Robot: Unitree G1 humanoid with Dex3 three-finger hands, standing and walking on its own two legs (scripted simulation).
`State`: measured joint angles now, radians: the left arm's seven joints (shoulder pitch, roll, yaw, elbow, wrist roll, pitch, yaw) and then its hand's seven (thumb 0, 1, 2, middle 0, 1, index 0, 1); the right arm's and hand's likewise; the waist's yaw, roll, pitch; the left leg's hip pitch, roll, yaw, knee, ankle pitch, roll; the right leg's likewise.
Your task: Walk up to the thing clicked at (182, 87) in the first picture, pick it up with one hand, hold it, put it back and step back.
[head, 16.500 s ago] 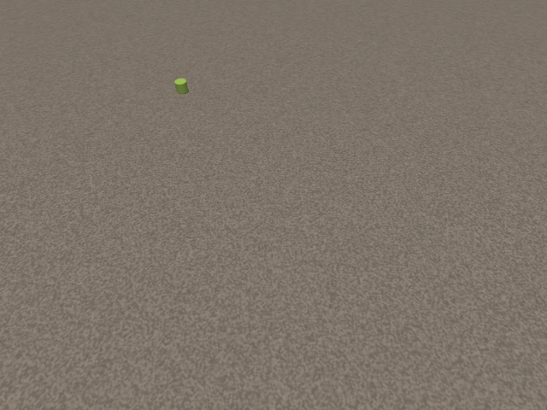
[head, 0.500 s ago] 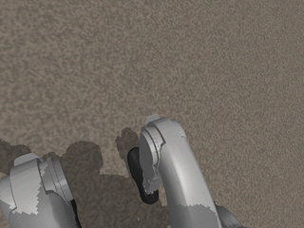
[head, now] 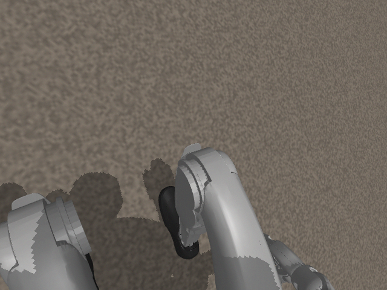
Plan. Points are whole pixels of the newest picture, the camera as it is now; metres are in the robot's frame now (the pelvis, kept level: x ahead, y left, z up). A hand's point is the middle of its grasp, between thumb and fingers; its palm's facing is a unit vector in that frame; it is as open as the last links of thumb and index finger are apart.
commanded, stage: rest palm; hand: left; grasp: from above
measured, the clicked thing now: out of the picture +0.47 +0.36 -0.27
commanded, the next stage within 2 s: close in 0.64 s
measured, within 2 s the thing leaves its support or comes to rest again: neither
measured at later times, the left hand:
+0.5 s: hand out of the picture +0.44 +0.35 -0.25, palm faces -0.44 -0.15 -0.88, open 14.0 cm
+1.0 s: hand out of the picture +0.45 +0.36 -0.25, palm faces -0.45 -0.15 -0.88, open 13.8 cm
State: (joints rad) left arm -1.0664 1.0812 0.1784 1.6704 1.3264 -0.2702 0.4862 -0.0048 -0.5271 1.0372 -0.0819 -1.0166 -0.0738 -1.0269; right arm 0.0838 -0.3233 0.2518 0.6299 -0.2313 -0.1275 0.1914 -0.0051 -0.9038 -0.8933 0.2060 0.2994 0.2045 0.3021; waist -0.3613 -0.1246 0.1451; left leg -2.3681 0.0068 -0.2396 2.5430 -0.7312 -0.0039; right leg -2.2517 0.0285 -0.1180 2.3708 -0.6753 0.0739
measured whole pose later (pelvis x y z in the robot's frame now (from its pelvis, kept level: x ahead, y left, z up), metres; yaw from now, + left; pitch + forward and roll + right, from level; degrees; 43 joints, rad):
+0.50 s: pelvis +0.00 +0.00 +0.00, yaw -2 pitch +29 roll -15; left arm -1.08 1.10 0.15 1.73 1.35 -0.26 0.58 0.00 -0.54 1.06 -0.08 -1.04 -0.06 -1.06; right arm 0.10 -0.33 0.29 0.63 -0.25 -0.16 0.22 0.00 -0.90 -0.90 0.21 0.30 0.21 0.30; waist -0.39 -0.14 0.15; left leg -2.38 0.01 -0.25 2.57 -0.73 0.01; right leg -2.25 0.04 -0.13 2.37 -0.66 0.07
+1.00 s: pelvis +0.00 +0.00 +0.00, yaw -2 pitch +29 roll -15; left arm -1.07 1.13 0.16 1.69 1.33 -0.29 0.54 0.00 -0.49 1.03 -0.09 -1.06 -0.08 -1.07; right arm 0.08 -0.34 0.31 0.62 -0.25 -0.16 0.22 0.00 -0.90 -0.90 0.21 0.30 0.20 0.30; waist -0.37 -0.15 0.19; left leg -2.36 0.01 -0.28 2.57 -0.74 -0.01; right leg -2.24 0.04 -0.14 2.37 -0.67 0.08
